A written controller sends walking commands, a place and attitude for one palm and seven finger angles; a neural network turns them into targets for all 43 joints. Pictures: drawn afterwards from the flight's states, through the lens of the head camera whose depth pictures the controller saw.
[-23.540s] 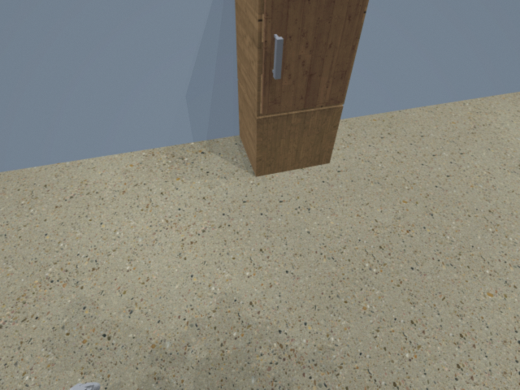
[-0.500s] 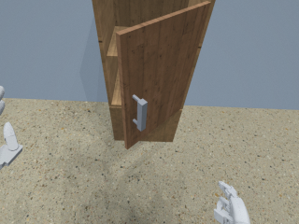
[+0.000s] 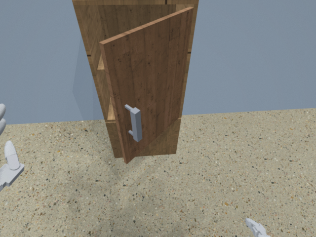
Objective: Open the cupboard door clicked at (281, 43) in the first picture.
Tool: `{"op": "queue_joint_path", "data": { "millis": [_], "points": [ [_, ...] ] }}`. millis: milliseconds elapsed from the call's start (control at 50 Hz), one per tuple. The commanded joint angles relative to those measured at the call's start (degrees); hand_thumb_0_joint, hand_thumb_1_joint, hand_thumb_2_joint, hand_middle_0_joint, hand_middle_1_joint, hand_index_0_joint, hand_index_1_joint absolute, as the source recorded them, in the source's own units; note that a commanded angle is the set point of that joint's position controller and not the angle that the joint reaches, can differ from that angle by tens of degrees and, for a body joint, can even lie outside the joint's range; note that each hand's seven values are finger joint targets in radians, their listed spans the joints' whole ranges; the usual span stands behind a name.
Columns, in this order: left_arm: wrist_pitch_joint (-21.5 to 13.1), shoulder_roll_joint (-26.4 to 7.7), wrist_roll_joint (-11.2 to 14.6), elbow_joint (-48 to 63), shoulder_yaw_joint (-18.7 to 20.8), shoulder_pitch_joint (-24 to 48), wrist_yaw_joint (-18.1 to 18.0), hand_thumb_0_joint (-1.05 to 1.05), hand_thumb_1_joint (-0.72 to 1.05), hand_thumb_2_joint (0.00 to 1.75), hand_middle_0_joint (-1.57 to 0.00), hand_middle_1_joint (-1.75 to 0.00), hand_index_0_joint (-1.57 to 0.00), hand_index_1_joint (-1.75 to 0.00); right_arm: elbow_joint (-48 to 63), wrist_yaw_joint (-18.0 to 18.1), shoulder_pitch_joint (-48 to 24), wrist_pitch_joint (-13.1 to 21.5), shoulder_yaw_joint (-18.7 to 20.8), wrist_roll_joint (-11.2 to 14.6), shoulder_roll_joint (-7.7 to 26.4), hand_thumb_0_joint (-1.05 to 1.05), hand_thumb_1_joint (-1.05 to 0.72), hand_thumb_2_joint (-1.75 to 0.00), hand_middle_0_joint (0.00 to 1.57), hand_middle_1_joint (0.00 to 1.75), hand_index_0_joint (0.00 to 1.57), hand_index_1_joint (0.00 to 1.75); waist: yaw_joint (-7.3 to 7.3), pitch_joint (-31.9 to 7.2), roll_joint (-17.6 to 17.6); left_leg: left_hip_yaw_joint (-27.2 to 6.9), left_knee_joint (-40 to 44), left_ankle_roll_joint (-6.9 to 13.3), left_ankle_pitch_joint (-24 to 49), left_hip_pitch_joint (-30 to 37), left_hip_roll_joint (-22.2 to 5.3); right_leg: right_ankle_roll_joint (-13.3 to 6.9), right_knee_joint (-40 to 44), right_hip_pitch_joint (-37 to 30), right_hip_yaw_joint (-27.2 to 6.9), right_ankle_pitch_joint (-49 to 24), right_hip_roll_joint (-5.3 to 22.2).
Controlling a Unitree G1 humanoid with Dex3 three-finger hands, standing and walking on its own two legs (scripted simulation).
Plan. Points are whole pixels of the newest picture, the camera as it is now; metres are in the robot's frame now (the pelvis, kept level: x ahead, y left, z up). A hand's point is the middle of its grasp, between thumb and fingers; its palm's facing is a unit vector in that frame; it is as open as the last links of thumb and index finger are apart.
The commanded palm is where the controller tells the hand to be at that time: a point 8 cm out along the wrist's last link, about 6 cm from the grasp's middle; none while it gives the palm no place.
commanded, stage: stop stepping back and stand still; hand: left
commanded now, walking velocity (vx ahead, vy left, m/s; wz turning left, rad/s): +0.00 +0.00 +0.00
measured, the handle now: (132, 123) +0.53 +0.11 -0.06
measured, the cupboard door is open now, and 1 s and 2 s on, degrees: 44 44 44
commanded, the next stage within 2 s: let the arm hang, fingers relaxed in 0.22 s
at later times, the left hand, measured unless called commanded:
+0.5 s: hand out of the picture +0.14 +0.25 -0.08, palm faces +0.09 -0.93 -0.37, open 7.4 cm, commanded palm none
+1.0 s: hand out of the picture -0.09 +0.18 -0.16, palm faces +0.09 -0.97 -0.21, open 7.3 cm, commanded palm none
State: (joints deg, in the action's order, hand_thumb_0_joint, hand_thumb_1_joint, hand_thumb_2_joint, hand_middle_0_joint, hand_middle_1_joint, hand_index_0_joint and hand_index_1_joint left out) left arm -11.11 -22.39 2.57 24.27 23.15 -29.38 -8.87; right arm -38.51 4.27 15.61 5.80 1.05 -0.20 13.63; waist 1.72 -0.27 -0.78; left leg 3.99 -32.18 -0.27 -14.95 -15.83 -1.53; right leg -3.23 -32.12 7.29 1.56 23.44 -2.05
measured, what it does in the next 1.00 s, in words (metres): stands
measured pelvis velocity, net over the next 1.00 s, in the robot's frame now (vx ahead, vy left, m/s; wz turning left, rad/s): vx -0.02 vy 0.01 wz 0.04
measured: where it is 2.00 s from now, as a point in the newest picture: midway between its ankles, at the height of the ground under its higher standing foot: outside the picture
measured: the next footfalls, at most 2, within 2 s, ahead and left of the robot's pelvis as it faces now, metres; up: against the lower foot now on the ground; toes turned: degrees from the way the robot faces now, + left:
none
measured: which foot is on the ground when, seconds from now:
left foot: down 0.00-1.00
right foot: down 0.00-1.00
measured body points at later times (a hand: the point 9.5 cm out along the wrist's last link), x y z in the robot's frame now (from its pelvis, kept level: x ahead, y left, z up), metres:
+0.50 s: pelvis -0.02 +0.02 +0.00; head -0.02 -0.01 +0.45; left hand +0.13 +0.30 -0.06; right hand +0.13 -0.24 -0.13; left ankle +0.03 +0.13 -0.73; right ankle -0.07 -0.08 -0.73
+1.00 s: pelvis -0.02 +0.01 +0.01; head -0.01 +0.00 +0.46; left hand -0.10 +0.23 -0.14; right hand -0.05 -0.19 -0.16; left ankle +0.03 +0.13 -0.73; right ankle -0.07 -0.08 -0.73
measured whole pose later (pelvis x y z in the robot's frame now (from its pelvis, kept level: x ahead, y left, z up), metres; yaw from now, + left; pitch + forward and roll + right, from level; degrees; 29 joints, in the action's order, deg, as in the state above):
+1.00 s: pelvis -0.02 +0.01 +0.01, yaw +2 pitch -2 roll +0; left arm 0.8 -7.5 0.1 -67.6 0.3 -21.4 -1.8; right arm -65.5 2.3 18.1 -1.8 -0.6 -1.3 7.1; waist 0.3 3.4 2.1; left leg 2.1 -25.4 0.9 -9.0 -14.5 -0.2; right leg -2.3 -24.3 4.8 3.7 17.7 -1.4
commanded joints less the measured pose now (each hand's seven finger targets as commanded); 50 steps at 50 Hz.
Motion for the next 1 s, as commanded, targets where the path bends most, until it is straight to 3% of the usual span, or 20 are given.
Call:
{"op": "queue_joint_path", "data": {
  "millis": [0,40,80,140,220,280,300,320,360,380,420,440,480,520,620,760,900,980],
  "points": [
    [-4.8,-12.4,0.1,14.2,9.4,-2.6,-1.0,0.0,0.9,0.9,-0.2,-0.3,-0.2,-0.3,10.6,-0.3,-6.8,3.9,1.5,0.5,5.2,0.0,-0.9,-0.9,0.2,0.3,0.2,0.3,-1.41,-3.7,4.0,-7.1,4.5,2.9,20.1,2.9,-5.7,2.9,6.7,1.8,-4.6,-22.2,4.1],
    [-4.6,-12.1,0.6,13.1,9.6,-4.5,-1.0,0.0,0.9,0.9,-0.2,-0.3,-0.2,-0.3,10.7,-0.5,-6.6,3.6,1.8,0.5,5.2,0.0,-0.9,-0.9,0.2,0.3,0.2,0.3,-1.12,-4.9,2.8,-4.4,2.3,1.8,19.0,4.0,-4.1,2.3,8.4,1.9,-7.0,-27.6,6.0],
    [-4.3,-11.2,0.6,12.9,8.7,-4.2,-1.0,0.0,0.9,0.9,-0.2,-0.3,-0.2,-0.3,10.9,-0.6,-6.3,3.2,1.7,0.5,5.0,0.0,-0.9,-0.9,0.2,0.3,0.2,0.3,-0.85,-5.7,3.0,-3.9,3.1,1.3,18.7,5.0,-3.8,2.1,8.6,1.9,-7.3,-28.6,6.0],
    [-3.8,-12.1,0.7,13.1,9.0,-4.0,-1.0,0.0,0.9,0.9,-0.2,-0.3,-0.2,-0.3,11.2,-0.2,-7.0,3.0,1.6,0.3,5.2,0.0,-0.9,-0.9,0.2,0.3,0.2,0.3,-1.16,-6.6,4.9,-4.2,4.7,1.6,21.2,7.6,-4.4,2.9,8.7,2.9,-6.1,-28.2,4.7],
    [-2.7,-11.0,0.7,12.2,7.3,-1.7,-0.9,0.0,0.9,0.9,-0.2,-0.3,-0.2,-0.3,11.5,0.3,-7.4,2.7,1.2,0.3,5.0,0.0,-0.9,-0.9,0.2,0.3,0.2,0.3,-1.14,-5.7,2.6,-4.4,6.1,1.7,18.9,8.5,-4.5,3.4,10.6,3.9,-5.5,-25.1,4.0],
    [-2.2,-10.8,0.6,12.5,6.6,-0.7,-0.9,0.0,0.9,0.9,-0.2,-0.3,-0.2,-0.3,11.7,0.5,-7.9,2.5,1.1,0.2,4.9,0.0,-0.9,-0.9,0.2,0.3,0.2,0.3,-1.21,-5.3,3.1,-4.1,6.6,1.5,16.6,8.7,-4.0,3.3,12.1,4.4,-5.9,-23.9,4.2],
    [6.2,-0.6,-4.6,-30.9,-16.9,3.7,6.8,0.0,0.9,0.9,-0.2,-0.3,-0.2,-0.3,-1.2,-4.8,-11.2,4.3,3.7,0.5,14.5,0.0,-0.9,-0.9,0.2,0.3,0.2,0.3,0.23,-1.6,3.5,-6.4,-1.3,2.4,23.4,1.5,-5.5,1.6,2.8,8.4,-1.4,-29.8,8.5],
    [9.9,1.2,-4.2,-33.3,-16.3,3.3,8.1,0.0,0.9,0.9,-0.2,-0.3,-0.2,-0.3,-2.2,-4.7,-6.4,1.0,3.9,0.1,11.4,0.0,-0.9,-0.9,0.2,0.3,0.2,0.3,-0.72,-4.7,3.0,-5.3,0.1,2.3,21.2,3.8,-5.4,0.8,3.2,8.7,-4.2,-24.6,7.6],
    [10.5,2.1,-4.3,-38.3,-17.4,6.6,8.8,0.0,0.9,0.9,-0.2,-0.3,-0.2,-0.3,-2.3,-4.2,-5.5,-1.3,2.3,-0.7,10.0,0.0,-0.9,-0.9,0.2,0.3,0.2,0.3,-1.58,-3.6,-1.8,-8.9,1.9,4.6,15.1,-0.7,-6.4,0.7,3.1,8.4,-2.8,-15.7,6.4],
    [10.4,1.4,-4.4,-41.8,-17.6,8.4,8.9,0.0,0.9,0.9,-0.2,-0.3,-0.2,-0.3,-2.8,-4.1,-6.5,-2.0,1.8,-1.1,9.9,0.0,-0.9,-0.9,0.2,0.3,0.2,0.3,-1.78,-2.9,-6.0,-9.8,2.2,4.9,13.8,-1.7,-6.0,0.4,3.8,7.6,-3.2,-14.7,6.2],
    [10.4,0.9,-4.4,-49.1,-18.1,12.3,8.7,0.0,0.9,0.9,-0.2,-0.3,-0.2,-0.3,-4.1,-3.8,-7.2,-3.2,1.3,-1.5,9.4,0.0,-0.9,-0.9,0.2,0.3,0.2,0.3,-1.41,-1.8,-11.1,-9.2,1.4,4.1,13.3,-0.4,-4.2,-0.5,6.1,7.9,-5.1,-16.2,7.8],
    [10.6,1.3,-4.3,-53.0,-18.7,13.7,8.4,0.0,0.9,0.9,-0.2,-0.3,-0.2,-0.3,-5.3,-3.7,-7.2,-3.9,1.1,-1.6,8.5,0.0,-0.9,-0.9,0.2,0.3,0.2,0.3,-1.22,-1.3,-11.2,-8.5,1.5,3.5,13.2,1.1,-3.7,-0.9,6.9,8.6,-5.8,-16.1,8.5],
    [11.4,2.3,-3.9,-60.4,-20.0,15.1,7.9,0.0,0.9,0.9,-0.2,-0.3,-0.2,-0.3,-8.1,-3.7,-6.6,-5.3,0.2,-1.9,6.6,0.0,-0.9,-0.9,0.2,0.3,0.2,0.3,-0.9,0.3,-3.6,-8.2,4.1,2.9,13.3,2.2,-3.5,-0.4,7.5,8.0,-5.7,-14.8,8.4],
    [11.5,2.5,-3.6,-67.1,-20.6,14.7,7.5,0.0,0.9,0.9,-0.2,-0.3,-0.2,-0.3,-10.8,-3.4,-6.8,-5.9,-0.4,-1.9,5.9,0.0,-0.9,-0.9,0.2,0.3,0.2,0.3,-1.48,0.4,2.7,-8.7,7.0,2.8,12.4,2.4,-3.8,0.1,8.5,5.2,-5.6,-13.1,7.4],
    [11.3,4.8,-3.1,-79.2,-20.7,11.4,7.4,0.0,0.9,0.9,-0.2,-0.3,-0.2,-0.3,-17.0,-2.4,-3.9,-6.4,-0.6,-1.5,3.1,0.0,-0.9,-0.9,0.2,0.3,0.2,0.3,-1.7,1.4,11.6,-8.7,9.5,2.5,7.1,2.6,-3.8,-0.6,12.6,2.3,-5.5,-11.2,7.3],
    [11.0,7.6,-2.8,-87.1,-21.9,8.3,7.2,0.0,0.9,0.9,-0.2,-0.3,-0.2,-0.3,-22.4,-1.7,2.0,-6.6,-0.4,-0.9,1.6,0.0,-0.9,-0.9,0.2,0.3,0.2,0.3,-1.18,3.1,3.0,-8.7,10.3,2.8,6.5,4.9,-4.4,-0.5,14.6,3.5,-3.9,-10.0,7.2],
    [10.9,9.8,-2.7,-89.9,-22.3,5.7,6.6,0.0,0.9,0.9,-0.2,-0.3,-0.2,-0.3,-25.1,-1.6,5.1,-6.6,-0.5,-1.0,-0.4,0.0,-0.9,-0.9,0.2,0.3,0.2,0.3,-1.1,5.7,-0.7,-8.0,11.0,2.9,6.1,4.8,-4.0,-0.5,14.8,5.0,-3.8,-8.4,7.2],
    [11.0,10.3,-2.8,-90.2,-22.2,5.2,6.4,0.0,0.9,0.9,-0.2,-0.3,-0.2,-0.3,-25.9,-1.7,5.8,-6.6,-0.6,-1.1,-1.5,0.0,-0.9,-0.9,0.2,0.3,0.2,0.3,-1.25,7.5,-0.1,-8.1,11.8,2.9,4.5,3.6,-3.9,-0.3,14.3,5.9,-3.7,-7.2,7.0]
  ]
}}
